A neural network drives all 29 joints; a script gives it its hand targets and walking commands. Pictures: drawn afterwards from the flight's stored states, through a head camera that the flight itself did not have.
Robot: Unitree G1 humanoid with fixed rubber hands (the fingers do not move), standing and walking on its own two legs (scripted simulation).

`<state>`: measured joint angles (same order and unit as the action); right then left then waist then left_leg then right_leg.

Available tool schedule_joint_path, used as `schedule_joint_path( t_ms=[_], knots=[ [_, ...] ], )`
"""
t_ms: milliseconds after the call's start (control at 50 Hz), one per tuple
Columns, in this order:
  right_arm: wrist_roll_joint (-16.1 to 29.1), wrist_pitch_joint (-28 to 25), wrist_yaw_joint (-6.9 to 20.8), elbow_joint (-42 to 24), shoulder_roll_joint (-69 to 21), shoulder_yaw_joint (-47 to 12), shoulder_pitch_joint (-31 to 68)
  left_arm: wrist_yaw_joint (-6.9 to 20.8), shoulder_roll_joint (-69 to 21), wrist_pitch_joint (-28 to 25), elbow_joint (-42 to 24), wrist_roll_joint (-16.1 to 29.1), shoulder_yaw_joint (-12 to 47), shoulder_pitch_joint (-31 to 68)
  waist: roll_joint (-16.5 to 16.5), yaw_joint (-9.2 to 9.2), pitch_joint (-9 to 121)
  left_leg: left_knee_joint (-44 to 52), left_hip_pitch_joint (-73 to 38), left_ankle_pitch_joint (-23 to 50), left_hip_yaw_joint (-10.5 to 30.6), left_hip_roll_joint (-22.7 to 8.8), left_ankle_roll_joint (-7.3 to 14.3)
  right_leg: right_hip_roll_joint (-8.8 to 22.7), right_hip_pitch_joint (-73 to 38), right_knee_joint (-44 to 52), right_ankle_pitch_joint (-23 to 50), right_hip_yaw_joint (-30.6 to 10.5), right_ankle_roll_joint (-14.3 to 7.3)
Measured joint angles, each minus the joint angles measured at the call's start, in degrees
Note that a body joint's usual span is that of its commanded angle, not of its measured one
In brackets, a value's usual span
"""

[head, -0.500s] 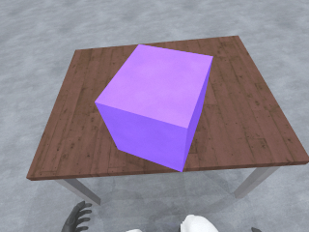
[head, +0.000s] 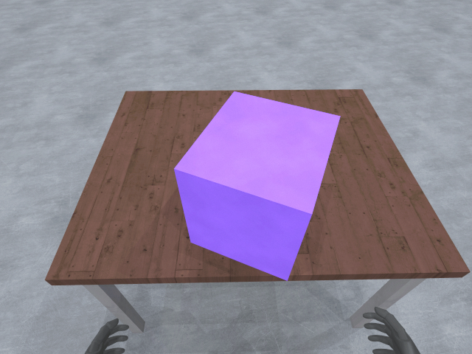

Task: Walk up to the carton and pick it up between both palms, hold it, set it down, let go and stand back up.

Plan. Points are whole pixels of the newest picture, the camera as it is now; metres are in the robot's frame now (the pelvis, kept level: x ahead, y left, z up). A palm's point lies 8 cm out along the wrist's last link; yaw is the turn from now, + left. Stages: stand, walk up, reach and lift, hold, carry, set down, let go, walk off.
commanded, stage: walk up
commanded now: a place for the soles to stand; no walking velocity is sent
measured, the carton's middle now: (260, 183) +0.47 -0.04 -0.02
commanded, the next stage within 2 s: reach and lift in 1.72 s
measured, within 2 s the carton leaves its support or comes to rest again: neither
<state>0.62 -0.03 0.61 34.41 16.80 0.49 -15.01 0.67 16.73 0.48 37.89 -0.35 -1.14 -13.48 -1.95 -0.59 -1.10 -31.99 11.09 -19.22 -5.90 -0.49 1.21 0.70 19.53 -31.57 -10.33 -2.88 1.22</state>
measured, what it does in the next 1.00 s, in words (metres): steps on the spot: left foot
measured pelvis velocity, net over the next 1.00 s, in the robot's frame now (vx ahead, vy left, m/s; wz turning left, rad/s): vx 0.02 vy -0.06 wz -0.07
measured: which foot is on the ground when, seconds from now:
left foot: down 0.00-0.60, up 0.62-0.82, down 0.84-1.00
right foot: down 0.00-1.00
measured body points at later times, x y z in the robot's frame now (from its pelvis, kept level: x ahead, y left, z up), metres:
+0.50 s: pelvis +0.01 -0.03 +0.00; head +0.02 -0.03 +0.45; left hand +0.16 +0.24 -0.10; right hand +0.10 -0.31 -0.10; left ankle -0.02 +0.10 -0.73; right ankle +0.07 -0.13 -0.73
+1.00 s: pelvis +0.02 -0.06 +0.00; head +0.02 -0.05 +0.45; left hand +0.16 +0.18 -0.12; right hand +0.06 -0.35 -0.10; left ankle +0.00 +0.05 -0.73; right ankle +0.06 -0.15 -0.73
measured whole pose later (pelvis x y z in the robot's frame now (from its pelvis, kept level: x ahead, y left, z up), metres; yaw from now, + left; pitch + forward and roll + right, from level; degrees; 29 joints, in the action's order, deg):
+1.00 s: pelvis +0.02 -0.06 +0.00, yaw -4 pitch -1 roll +1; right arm -0.9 -0.3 -1.6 37.3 15.4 2.2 -23.8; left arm 1.4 15.3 3.2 39.4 -1.4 -2.0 -14.2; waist -3.1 0.1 -0.7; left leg -33.4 11.6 -20.5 -1.5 0.6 0.6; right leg -3.6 18.8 -34.0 -13.2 -1.8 -1.3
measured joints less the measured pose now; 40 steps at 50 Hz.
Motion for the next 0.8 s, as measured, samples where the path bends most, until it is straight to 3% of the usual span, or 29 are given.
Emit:
schedule_joint_path(
  t_ms=[440, 580, 620, 700, 800],
  knots=[
    [-1.4, 0.3, -0.8, 0.3, 0.7, 0.6, -2.3, 0.8, 0.0, 0.3, 0.1, -0.5, -0.1, 0.4, 1.7, 0.47, -0.7, 0.1, -0.8, -1.0, -2.3, -2.0, -1.8, -2.5, 1.6, -2.5, -1.2, -2.1, -1.7],
    [-2.7, 0.3, -2.2, 0.8, 2.4, 1.9, -5.4, 2.2, 0.7, 1.2, -1.4, -1.8, -1.3, -0.5, 1.1, 0.76, -1.6, -3.2, -1.5, -3.6, -2.3, -4.5, -3.5, -4.6, 1.9, -6.7, -4.1, -1.2, -3.8],
    [-2.4, 0.8, -2.2, 0.6, 3.1, 2.4, -5.3, 2.3, 0.5, 1.0, -1.6, -1.5, -1.3, -0.6, 1.9, 0.74, -1.9, -5.0, -0.6, -4.8, -1.3, -5.4, -2.7, -5.6, 1.9, -6.6, -4.2, -0.5, -4.6],
    [-1.2, 1.6, -2.9, 0.1, 2.8, 2.7, -4.2, 1.3, 0.0, 1.8, -1.8, -1.1, -1.4, -0.1, 2.2, -0.71, -3.6, -14.1, 3.9, -15.2, 3.3, -2.2, -1.8, -7.0, 1.8, -4.0, -2.1, -0.8, -5.5],
    [-1.0, 0.9, -3.3, 0.0, 1.2, 2.3, -5.1, 0.0, -0.9, 3.1, -1.5, -2.1, -1.3, 0.1, 2.3, -1.09, -4.8, -13.4, 5.9, -12.8, 4.9, -0.4, -1.5, -8.0, 0.6, 0.3, 0.8, -0.2, -5.8]
  ],
)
